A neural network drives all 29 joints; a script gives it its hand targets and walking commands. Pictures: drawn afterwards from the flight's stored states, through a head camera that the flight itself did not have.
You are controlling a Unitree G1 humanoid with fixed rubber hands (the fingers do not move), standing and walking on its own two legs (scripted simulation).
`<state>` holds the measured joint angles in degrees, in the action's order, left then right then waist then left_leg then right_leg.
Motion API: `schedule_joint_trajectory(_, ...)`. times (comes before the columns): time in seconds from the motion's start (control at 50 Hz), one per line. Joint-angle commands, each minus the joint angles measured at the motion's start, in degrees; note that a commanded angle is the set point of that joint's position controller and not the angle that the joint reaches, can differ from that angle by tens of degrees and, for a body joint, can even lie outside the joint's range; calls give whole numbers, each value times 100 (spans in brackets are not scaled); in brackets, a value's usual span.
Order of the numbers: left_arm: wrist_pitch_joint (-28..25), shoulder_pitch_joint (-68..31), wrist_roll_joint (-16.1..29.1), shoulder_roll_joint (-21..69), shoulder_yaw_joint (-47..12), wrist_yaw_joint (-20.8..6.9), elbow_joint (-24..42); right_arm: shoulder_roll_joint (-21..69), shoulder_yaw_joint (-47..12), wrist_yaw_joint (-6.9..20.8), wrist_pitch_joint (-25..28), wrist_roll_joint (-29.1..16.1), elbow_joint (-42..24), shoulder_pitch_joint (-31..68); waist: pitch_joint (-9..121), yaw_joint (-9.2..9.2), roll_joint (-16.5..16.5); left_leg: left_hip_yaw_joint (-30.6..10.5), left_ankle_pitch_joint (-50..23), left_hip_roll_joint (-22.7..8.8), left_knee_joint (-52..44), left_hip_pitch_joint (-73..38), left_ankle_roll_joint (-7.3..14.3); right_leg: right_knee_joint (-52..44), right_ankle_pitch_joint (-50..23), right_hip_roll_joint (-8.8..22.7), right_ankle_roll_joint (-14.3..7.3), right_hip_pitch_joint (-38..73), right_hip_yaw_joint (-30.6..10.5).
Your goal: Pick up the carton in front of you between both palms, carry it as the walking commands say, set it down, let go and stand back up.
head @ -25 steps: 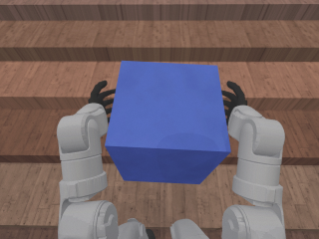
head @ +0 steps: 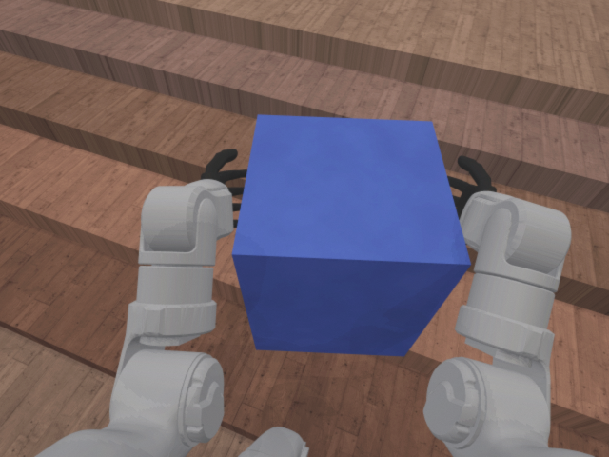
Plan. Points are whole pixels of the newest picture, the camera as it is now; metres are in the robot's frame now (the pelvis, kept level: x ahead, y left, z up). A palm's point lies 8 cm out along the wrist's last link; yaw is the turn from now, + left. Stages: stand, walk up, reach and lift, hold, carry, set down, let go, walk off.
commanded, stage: carry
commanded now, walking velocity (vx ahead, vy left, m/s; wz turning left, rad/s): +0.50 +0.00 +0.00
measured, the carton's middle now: (336, 245) +0.37 +0.06 +0.07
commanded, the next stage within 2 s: none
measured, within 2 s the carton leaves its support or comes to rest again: neither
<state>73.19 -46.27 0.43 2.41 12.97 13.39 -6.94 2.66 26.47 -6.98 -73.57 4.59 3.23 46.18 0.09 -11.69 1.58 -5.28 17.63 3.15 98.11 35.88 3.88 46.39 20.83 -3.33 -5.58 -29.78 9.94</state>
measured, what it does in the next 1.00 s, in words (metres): climbs: left foot 0.11 m higher, then right foot 0.11 m higher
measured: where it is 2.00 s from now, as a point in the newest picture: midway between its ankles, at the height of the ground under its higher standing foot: (391, 112)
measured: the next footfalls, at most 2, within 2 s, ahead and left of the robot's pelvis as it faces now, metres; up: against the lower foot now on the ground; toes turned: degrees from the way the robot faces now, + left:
left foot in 0.28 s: +0.41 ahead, +0.18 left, +0.11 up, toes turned +6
right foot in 0.78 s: +0.74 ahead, -0.08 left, +0.22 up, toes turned -7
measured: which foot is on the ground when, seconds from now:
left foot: up 0.00-0.26, down 0.28-0.80, up 0.82-1.00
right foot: down 0.00-0.28, up 0.30-0.76, down 0.78-1.00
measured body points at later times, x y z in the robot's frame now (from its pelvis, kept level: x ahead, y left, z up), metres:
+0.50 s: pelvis +0.32 +0.09 +0.13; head +0.37 +0.09 +0.57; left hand +0.72 +0.20 +0.26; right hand +0.68 -0.11 +0.26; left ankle +0.37 +0.18 -0.59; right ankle +0.28 -0.01 -0.42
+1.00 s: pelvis +0.64 +0.00 +0.23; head +0.68 +0.00 +0.67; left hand +1.01 +0.19 +0.35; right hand +1.04 -0.12 +0.36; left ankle +0.60 +0.11 -0.32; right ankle +0.70 -0.08 -0.48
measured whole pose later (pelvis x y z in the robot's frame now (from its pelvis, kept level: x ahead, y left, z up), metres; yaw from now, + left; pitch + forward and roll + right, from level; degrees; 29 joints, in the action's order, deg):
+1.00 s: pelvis +0.64 +0.00 +0.23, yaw +1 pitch +3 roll -2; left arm 71.6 -43.7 0.0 3.5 15.5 12.4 -4.8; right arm 3.7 24.5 -7.8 -73.8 5.7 1.6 45.5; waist -1.8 -6.6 2.4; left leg -0.9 16.8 0.1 96.2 43.7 3.9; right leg 44.1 18.2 -0.2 -4.8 -29.2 9.7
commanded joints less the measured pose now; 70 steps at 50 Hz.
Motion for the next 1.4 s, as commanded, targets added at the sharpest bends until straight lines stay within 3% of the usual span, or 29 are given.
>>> schedule_joint_trajectory(0.0, -441, -5733, 2848, 6318, -3773, -1170, 1615, 4261, -3124, 209, 243, -650, -74, 3480, 2658, 635, -202, 490, 603, -526, -851, 2146, 118, -2139, -2039, 1795, -848, 3751, -2892)
schedule_joint_trajectory(0.12, -273, -4703, 2282, 5510, -3360, -976, 1544, 4347, -3677, 182, 62, -965, -318, 3349, 2386, 367, -696, 687, 1297, -913, -1194, 3629, 232, -2660, -2643, 1858, -904, 4964, -2231)
schedule_joint_trajectory(0.16, -123, -4426, 2082, 5244, -3174, -968, 1219, 4184, -3732, 148, -61, -1002, -220, 3305, 2041, 760, -805, 1177, 502, -818, -3442, 1617, 266, -3191, -2965, 1500, -612, 3284, -1160)
schedule_joint_trajectory(0.2, -3, -4159, 1874, 5052, -3001, -979, 984, 4180, -3842, 149, -139, -1181, 40, 3309, 2753, 1492, -1472, 2061, 11, 23, -4254, -1399, 363, -2218, -6207, 1385, -394, 2148, -280)
schedule_joint_trajectory(0.22, 53, -4210, 1770, 4930, -2922, -966, 988, 4431, -3979, 186, -131, -1338, -26, 3485, 3297, 2042, -1243, 1674, -203, 176, -4773, -2470, 527, -563, -7217, 1176, -158, 1859, -97)
schedule_joint_trajectory(0.24, 86, -4279, 1637, 4920, -2843, -941, 968, 4552, -4062, 236, -108, -1480, -85, 3509, 3816, 2397, -6, -634, -53, -475, -6307, -3745, 903, 1848, -5277, 721, 344, 842, -377)
schedule_joint_trajectory(0.26, 80, -3992, 1441, 4949, -2697, -940, 905, 4687, -4192, 276, -64, -1759, -121, 3638, 4180, 1906, 1826, -3946, -1214, -2200, -7442, -4336, 1724, 4126, -480, -345, 773, -400, -857)
schedule_joint_trajectory(0.28, 53, -3944, 1250, 4780, -2531, -890, 829, 5127, -4362, 348, -39, -2054, -203, 3727, 4647, 1748, 1536, -4165, -1793, -2119, -7422, -4795, 1755, 5177, -283, -216, 449, -820, -1713)
schedule_joint_trajectory(0.32, -17, -3783, 972, 4973, -2308, -838, 983, 5708, -4728, 508, 110, -2576, -919, 4512, 4051, 1621, 77, -2732, -2049, -1948, -6909, -4008, 1296, 5551, -552, 185, 259, -1322, -1715)
schedule_joint_trajectory(0.38, -123, -3915, 756, 4993, -2425, -803, 1250, 6074, -5005, 577, 258, -2970, -1298, 5057, 3385, 1526, 243, -2172, -777, -1893, -7052, -3807, 1036, 5277, -138, 463, 60, -2087, -1399)
schedule_joint_trajectory(0.56, -68, -3646, 726, 4475, -2897, -767, 1173, 5069, -4687, 545, 155, -2542, -816, 4105, 2304, 1886, 404, -1300, -754, -2197, -7899, -5132, 1237, 6145, 883, 801, -75, -5156, -919)
schedule_joint_trajectory(0.62, 145, -3772, 780, 4032, -2739, -668, 809, 4524, -4146, 473, -48, -2246, -160, 3846, 1571, 1590, 296, -398, -493, -1736, -8651, -3941, 814, 4219, 544, 1067, -22, -4118, -553)
schedule_joint_trajectory(0.66, 244, -3561, 831, 4184, -2652, -619, 419, 4443, -3884, 433, -152, -2081, 133, 3559, 1706, 1381, 773, 621, -1918, -1502, -9226, -2967, 681, 2604, -176, 879, -72, -2031, 9)
schedule_joint_trajectory(0.7, 285, -3973, 1058, 4534, -2704, -634, 447, 4429, -3679, 428, -213, -1987, 325, 3631, 2160, 896, 1653, 1428, -5869, -1427, -8353, -2779, 591, 1801, -777, 390, -217, -268, 507)
schedule_joint_trajectory(0.74, 236, -4225, 1366, 4960, -2803, -682, 354, 4469, -3474, 389, -253, -1760, 317, 3856, 2907, 122, 1222, 1692, -8191, -1153, -5261, -3190, 11, 137, -1044, -249, -139, 1288, 689)
schedule_joint_trajectory(0.76, 190, -4269, 1501, 5109, -2788, -738, 352, 4485, -3343, 362, -243, -1627, 386, 3800, 3410, -210, 226, 1197, -5958, -821, -3496, -2230, -365, -1053, -1361, -79, -180, 2855, -378)
schedule_joint_trajectory(0.78, 113, -4447, 1708, 5308, -2875, -786, 315, 4711, -3280, 354, -214, -1379, 474, 3435, 3729, 570, -1849, 768, -121, 61, -1162, -371, -737, -1654, -3934, 2120, -1004, 3845, -4043)
schedule_joint_trajectory(0.8, 23, -4383, 1913, 5631, -3029, -868, 195, 4493, -3127, 323, -134, -1140, 517, 3319, 4505, 649, -1790, -297, 6, 196, 292, 3, -496, -1790, -4042, 2410, -1568, 3924, -5116)
schedule_joint_trajectory(0.82, -107, -4872, 2211, 5975, -3183, -979, 445, 4495, -3019, 281, -56, -986, 339, 3594, 4148, 727, -958, -549, -189, -98, 672, 494, -270, -1594, -3357, 2200, -1447, 3728, -4466)
schedule_joint_trajectory(0.9, -385, -5713, 2544, 6366, -3411, -1140, 1592, 5065, -3450, 318, 111, -1200, -268, 4205, 3113, 882, -488, 160, -151, -540, 231, 1531, 101, -1962, -484, 1891, -763, 2941, -3320)
schedule_joint_trajectory(1.06, -291, -4117, 1806, 5336, -3366, -1016, 1591, 4950, -4338, 314, 137, -1504, -530, 3435, 2696, 436, -562, 651, 1222, -714, 1034, 4525, 268, -2400, -1817, 2335, -1178, 5067, -2842)
schedule_joint_trajectory(1.14, -55, -4097, 1736, 4673, -3151, -988, 1385, 4470, -4205, 208, -56, -1472, -423, 3492, 1551, 789, -701, 1229, 1022, -930, -1044, 3669, 146, -3420, -1477, 1679, -646, 3604, -1477)
schedule_joint_trajectory(1.18, 40, -3897, 1681, 4456, -2941, -983, 1177, 4435, -4208, 133, -154, -1551, -162, 3452, 1670, 1023, -1169, 1717, -40, -716, -3021, 1023, 304, -3964, -3395, 1282, -508, 2201, -569)
schedule_joint_trajectory(1.24, 137, -3911, 1531, 4474, -2670, -976, 940, 4838, -4271, 116, -154, -1813, 24, 3600, 3029, 1726, -1889, 2310, -727, 375, -4351, -1273, 393, -1381, -9168, 1234, -177, 2929, 80)
schedule_joint_trajectory(1.26, 140, -4052, 1455, 4553, -2640, -971, 931, 4990, -4257, 145, -115, -1906, -25, 3727, 3456, 2256, -1305, 2070, -1391, 441, -5771, -2353, 250, 370, -8773, 1005, 167, 2958, 131)
schedule_joint_trajectory(1.28, 125, -3836, 1245, 4568, -2492, -946, 675, 5120, -4297, 192, -83, -2022, 75, 3705, 3814, 2362, -462, 511, -2359, -238, -6832, -4085, 455, 2117, -4746, 665, 526, 1499, -556)
schedule_joint_trajectory(1.3, 92, -3400, 1029, 4573, -2233, -943, 405, 5083, -4357, 232, -3, -2181, 90, 3775, 4306, 1828, 1483, -2664, -5424, -2462, -6737, -5472, 1445, 4647, 180, -292, 841, -545, -963)
schedule_joint_trajectory(1.32, 37, -3226, 835, 4528, -2056, -930, 321, 5406, -4461, 286, 97, -2293, -47, 3808, 4975, 1766, 1240, -3035, -4962, -2264, -6613, -5492, 1933, 6104, -169, -278, 514, -792, -1894)
schedule_joint_trajectory(1.38, -108, -4037, 968, 5104, -2373, -936, 975, 6075, -4765, 435, 327, -2815, -1121, 5113, 3546, 1598, -55, -2267, -1602, -1983, -6937, -4205, 1285, 5722, -242, 302, 159, -1934, -1755)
